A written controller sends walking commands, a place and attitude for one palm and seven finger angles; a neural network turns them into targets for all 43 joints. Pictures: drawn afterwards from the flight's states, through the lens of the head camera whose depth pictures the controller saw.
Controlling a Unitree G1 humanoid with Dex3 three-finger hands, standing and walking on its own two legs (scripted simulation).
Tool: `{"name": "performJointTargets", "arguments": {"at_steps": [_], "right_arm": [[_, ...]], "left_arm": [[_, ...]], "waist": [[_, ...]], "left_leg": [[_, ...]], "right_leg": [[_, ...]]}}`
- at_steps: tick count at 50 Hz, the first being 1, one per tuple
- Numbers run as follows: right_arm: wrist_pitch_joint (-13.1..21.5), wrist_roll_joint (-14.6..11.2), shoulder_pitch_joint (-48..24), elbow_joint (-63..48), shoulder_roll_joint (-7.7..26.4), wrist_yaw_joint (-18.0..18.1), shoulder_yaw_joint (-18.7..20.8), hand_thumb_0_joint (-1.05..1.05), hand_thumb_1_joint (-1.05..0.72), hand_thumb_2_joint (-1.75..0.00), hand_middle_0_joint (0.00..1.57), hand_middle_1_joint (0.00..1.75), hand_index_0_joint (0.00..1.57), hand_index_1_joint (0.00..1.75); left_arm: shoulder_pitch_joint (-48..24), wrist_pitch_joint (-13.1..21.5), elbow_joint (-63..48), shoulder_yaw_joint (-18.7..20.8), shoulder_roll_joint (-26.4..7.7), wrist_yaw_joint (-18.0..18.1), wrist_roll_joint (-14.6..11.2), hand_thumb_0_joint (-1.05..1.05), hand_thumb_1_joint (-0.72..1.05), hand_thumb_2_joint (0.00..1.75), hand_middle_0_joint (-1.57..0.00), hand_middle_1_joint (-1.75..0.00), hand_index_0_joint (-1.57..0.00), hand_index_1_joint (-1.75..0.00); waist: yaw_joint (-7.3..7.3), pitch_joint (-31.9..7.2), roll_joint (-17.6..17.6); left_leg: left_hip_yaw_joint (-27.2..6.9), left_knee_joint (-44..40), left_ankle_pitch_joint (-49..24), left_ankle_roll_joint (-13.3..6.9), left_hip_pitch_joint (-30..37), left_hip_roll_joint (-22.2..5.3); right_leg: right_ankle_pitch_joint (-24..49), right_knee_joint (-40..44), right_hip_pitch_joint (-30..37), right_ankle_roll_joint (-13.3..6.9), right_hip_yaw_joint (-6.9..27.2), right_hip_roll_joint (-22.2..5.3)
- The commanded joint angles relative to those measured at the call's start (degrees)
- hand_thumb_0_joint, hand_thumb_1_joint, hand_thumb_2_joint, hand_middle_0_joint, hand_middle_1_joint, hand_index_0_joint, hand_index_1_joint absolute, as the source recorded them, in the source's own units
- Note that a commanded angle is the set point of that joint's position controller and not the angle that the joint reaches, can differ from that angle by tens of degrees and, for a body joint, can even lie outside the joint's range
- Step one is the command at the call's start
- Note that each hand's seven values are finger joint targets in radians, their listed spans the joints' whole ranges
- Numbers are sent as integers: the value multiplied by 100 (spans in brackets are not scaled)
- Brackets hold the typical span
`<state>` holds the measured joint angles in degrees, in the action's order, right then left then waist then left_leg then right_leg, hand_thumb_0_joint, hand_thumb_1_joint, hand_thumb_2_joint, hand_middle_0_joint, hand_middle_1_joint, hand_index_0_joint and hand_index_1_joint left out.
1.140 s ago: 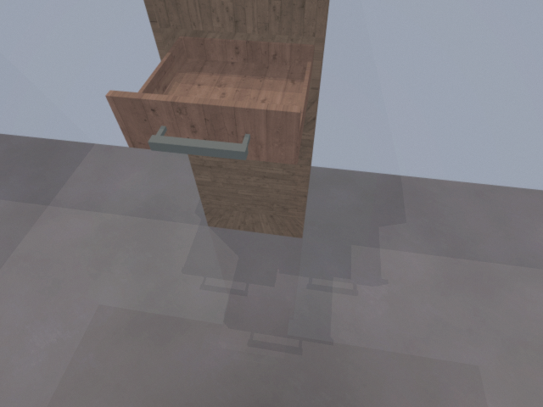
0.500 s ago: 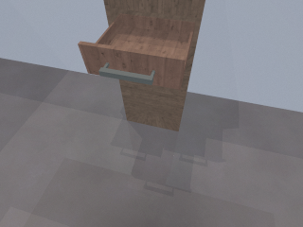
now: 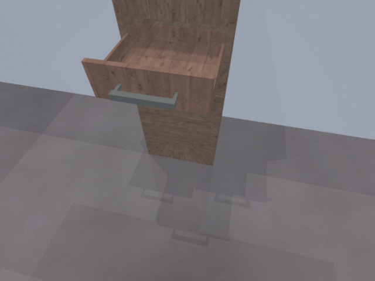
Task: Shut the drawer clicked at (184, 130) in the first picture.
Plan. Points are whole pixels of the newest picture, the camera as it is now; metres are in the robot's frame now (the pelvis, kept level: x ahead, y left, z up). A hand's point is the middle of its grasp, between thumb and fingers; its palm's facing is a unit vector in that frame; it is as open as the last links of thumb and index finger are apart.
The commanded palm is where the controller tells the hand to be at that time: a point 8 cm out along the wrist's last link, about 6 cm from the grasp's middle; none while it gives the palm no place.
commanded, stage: turn to face it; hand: left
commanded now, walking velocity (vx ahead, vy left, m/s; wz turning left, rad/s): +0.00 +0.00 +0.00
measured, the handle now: (144, 95) +0.59 +0.16 +0.04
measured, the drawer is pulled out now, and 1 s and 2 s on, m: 0.30 0.30 0.30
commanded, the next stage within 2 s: take the last steps up to it in 0.46 s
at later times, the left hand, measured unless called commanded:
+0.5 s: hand out of the picture +0.04 +0.19 -0.18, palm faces -0.03 -0.98 -0.22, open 7.3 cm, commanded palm none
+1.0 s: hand out of the picture +0.13 +0.20 -0.17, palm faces -0.12 -0.97 -0.19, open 7.3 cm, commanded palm none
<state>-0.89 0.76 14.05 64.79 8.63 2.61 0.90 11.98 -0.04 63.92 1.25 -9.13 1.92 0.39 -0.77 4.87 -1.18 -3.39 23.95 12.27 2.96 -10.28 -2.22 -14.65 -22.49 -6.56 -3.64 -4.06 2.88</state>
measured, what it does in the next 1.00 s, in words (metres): lifts its right foot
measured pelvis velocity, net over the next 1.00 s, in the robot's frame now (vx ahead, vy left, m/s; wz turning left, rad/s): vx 0.06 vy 0.02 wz -0.13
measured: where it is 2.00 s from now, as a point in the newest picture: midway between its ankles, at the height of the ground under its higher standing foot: outside the picture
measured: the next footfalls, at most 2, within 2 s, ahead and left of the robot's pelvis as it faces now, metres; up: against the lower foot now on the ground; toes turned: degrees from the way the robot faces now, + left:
right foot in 1.10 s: +0.15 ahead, -0.13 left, +0.00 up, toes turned -12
left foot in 1.36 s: +0.27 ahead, +0.10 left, +0.00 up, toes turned -1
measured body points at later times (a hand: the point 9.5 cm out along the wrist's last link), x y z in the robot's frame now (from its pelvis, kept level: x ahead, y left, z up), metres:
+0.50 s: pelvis +0.00 +0.01 -0.01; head +0.03 +0.00 +0.44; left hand +0.04 +0.25 -0.16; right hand -0.01 -0.22 -0.17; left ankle +0.01 +0.15 -0.74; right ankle -0.02 -0.07 -0.74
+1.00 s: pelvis +0.06 +0.02 +0.00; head +0.11 +0.01 +0.45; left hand +0.13 +0.25 -0.16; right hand +0.00 -0.20 -0.16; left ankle +0.02 +0.14 -0.74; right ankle +0.04 -0.10 -0.70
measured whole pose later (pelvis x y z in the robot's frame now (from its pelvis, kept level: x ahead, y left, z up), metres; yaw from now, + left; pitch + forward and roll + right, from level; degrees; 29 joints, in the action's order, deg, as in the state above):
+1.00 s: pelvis +0.06 +0.02 +0.00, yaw -7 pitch +1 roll +0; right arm 3.0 2.2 20.0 62.1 8.3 1.8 1.6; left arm 11.0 -0.8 60.7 3.5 -10.6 -1.2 1.3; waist -1.3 5.4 -0.2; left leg 4.5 22.7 17.5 0.2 -5.7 -2.0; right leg -23.1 -48.6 -23.1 -2.1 -2.7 -1.8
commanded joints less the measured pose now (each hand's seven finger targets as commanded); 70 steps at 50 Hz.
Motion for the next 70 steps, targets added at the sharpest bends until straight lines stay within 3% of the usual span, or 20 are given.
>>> {"name": "performJointTargets", "arguments": {"at_steps": [1, 16, 29, 31, 33, 35, 39, 41, 42, 46, 52, 53, 54, 55, 56, 60, 66, 68, 69, 70], "right_arm": [[53, 15, 384, -125, 517, 30, 64, 0, -90, -90, 20, 30, 20, 30], [-28, 11, 414, -259, 529, 91, 199, 0, -90, -90, 20, 30, 20, 30], [-3, 52, 153, -688, 874, 97, 318, 0, -90, -90, 20, 30, 20, 30], [10, 82, 64, -733, 809, 14, 294, 0, -90, -90, 20, 30, 20, 30], [36, 81, -71, -827, 626, -71, 249, 0, -90, -90, 20, 30, 20, 30], [90, 75, -69, -806, 630, -107, 245, 0, -90, -90, 20, 30, 20, 30], [245, 52, 600, -497, 584, -109, 200, 0, -90, -90, 20, 30, 20, 30], [263, 176, 1281, -297, 1225, -47, 319, 0, -90, -90, 20, 30, 20, 30], [252, 182, 1474, -275, 1209, -61, 345, 0, -90, -90, 20, 30, 20, 30], [399, 155, 1173, -326, 939, -35, 245, 0, -90, -90, 20, 30, 20, 30], [335, 112, 1046, -157, 941, -41, 250, 0, -90, -90, 20, 30, 20, 30], [330, 62, 977, -152, 883, -59, 246, 0, -90, -90, 20, 30, 20, 30], [347, -15, 877, -246, 662, -84, 212, 0, -90, -90, 20, 30, 20, 30], [370, -54, 709, -476, 391, -129, 167, 0, -90, -90, 20, 30, 20, 30], [329, -9, 332, -575, 569, -141, 219, 0, -90, -90, 20, 30, 20, 30], [236, 12, 336, -501, 179, -185, 218, 0, -90, -90, 20, 30, 20, 30], [352, 30, 969, -244, 235, -208, 180, 0, -90, -90, 20, 30, 20, 30], [379, 123, 1720, -144, 1163, -103, 382, 0, -90, -90, 20, 30, 20, 30], [331, 159, 1793, -156, 1144, -67, 373, 0, -90, -90, 20, 30, 20, 30], [324, 156, 1495, -212, 1015, -23, 286, 0, -90, -90, 20, 30, 20, 30]], "left_arm": [[368, 46, -150, 163, -735, 28, -28, 0, 90, 90, -20, -30, -20, -30], [299, -73, -319, 349, -846, -3, 27, 0, 90, 90, -20, -30, -20, -30], [211, -134, -692, 407, -796, -102, 72, 0, 90, 90, -20, -30, -20, -30], [304, -102, -671, 415, -891, -149, 93, 0, 90, 90, -20, -30, -20, -30], [529, -59, -595, 454, -1125, -153, 114, 0, 90, 90, -20, -30, -20, -30], [481, -10, -576, 464, -1144, -141, 79, 0, 90, 90, -20, -30, -20, -30], [188, 62, -605, 433, -956, -182, 29, 0, 90, 90, -20, -30, -20, -30], [-106, 94, -767, 329, -568, -238, 45, 0, 90, 90, -20, -30, -20, -30], [-460, 89, -862, 314, -593, -221, 94, 0, 90, 90, -20, -30, -20, -30], [-643, 138, -924, 298, -453, -339, 70, 0, 90, 90, -20, -30, -20, -30], [-56, 133, -657, 314, -372, -386, 75, 0, 90, 90, -20, -30, -20, -30], [318, 158, -546, 378, -558, -356, 76, 0, 90, 90, -20, -30, -20, -30], [977, 208, -360, 487, -915, -295, 108, 0, 90, 90, -20, -30, -20, -30], [1712, 239, -154, 617, -1474, -225, 84, 0, 90, 90, -20, -30, -20, -30], [1702, 202, -149, 586, -1510, -177, 33, 0, 90, 90, -20, -30, -20, -30], [558, 260, -451, 429, -754, -51, 110, 0, 90, 90, -20, -30, -20, -30], [378, 264, -365, 411, -670, -137, 31, 0, 90, 90, -20, -30, -20, -30], [301, 233, -576, 293, -270, -154, 49, 0, 90, 90, -20, -30, -20, -30], [-49, 241, -722, 249, -315, -129, 53, 0, 90, 90, -20, -30, -20, -30], [-250, 199, -708, 237, -237, -106, 36, 0, 90, 90, -20, -30, -20, -30]], "waist": [[61, -156, 88], [11, -123, 243], [68, -405, -260], [169, -251, -15], [288, 51, 991], [232, 277, 990], [-113, 7, 254], [-390, 72, -1216], [-498, 323, -1092], [-171, 416, -521], [104, -97, -570], [309, -215, -248], [627, -408, 559], [844, -628, 1706], [870, -339, 1252], [160, -219, 902], [-189, -325, 111], [-476, -603, -1550], [-595, -438, -1031], [-451, -172, -1047]], "left_leg": [[-84, -198, -960, -282, -56, -313], [256, 330, -528, -265, -171, -373], [-125, -6, 130, -581, -339, -805], [54, 36, 1416, -493, -680, -500], [524, 906, 1503, -341, -1202, 24], [486, 1591, 1331, -294, -1341, 2], [337, -116, 578, -436, 335, -182], [-1824, -1014, 1156, -1257, 1133, -1771], [-2152, -1422, 1414, -1579, 904, -2151], [-869, -1329, -562, -1380, 732, -1657], [323, -465, -837, -949, 121, -1020], [486, 108, -745, -792, -325, -801], [893, 1264, -218, -534, -1301, -348], [1287, 2812, 1793, -313, -2350, 193], [695, 3833, 2532, -326, -2596, -21], [368, 3038, 1651, -286, -1778, -506], [965, 136, -432, -224, 534, -120], [-1270, -372, -1368, -1274, 1538, -2003], [-1702, -584, -1866, -1686, 1356, -2339], [-1416, -477, -2981, -1654, 943, -2238]], "right_leg": [[1087, 484, -28, 60, 654, -881], [1426, 226, -380, -98, 1088, -940], [588, -420, -559, 28, 1076, -499], [-1128, 109, -461, -75, 1468, -628], [-2398, 1029, -348, -376, 2415, -1184], [-1886, 1214, -307, -793, 2784, -1599], [-963, 90, -1031, -442, 1628, -936], [-1131, -1935, -2449, 36, 317, -54], [-1674, -3025, -2877, 44, 386, -188], [-852, -3172, -2837, 148, 442, -708], [-24, -1106, -657, 94, -434, -248], [172, -639, 159, 19, -268, -266], [-239, -179, 1302, -311, 887, -1032], [-175, 733, 1911, -924, 2840, -2477], [-311, 993, 1355, -1293, 3255, -2795], [1732, 660, 13, -907, 1396, -2120], [1028, -186, -970, -259, 497, -1206], [-1336, -2440, -2315, 258, -318, -274], [-2217, -3399, -2672, 265, -4, -244], [-2001, -3574, -2658, 288, 338, -589]]}}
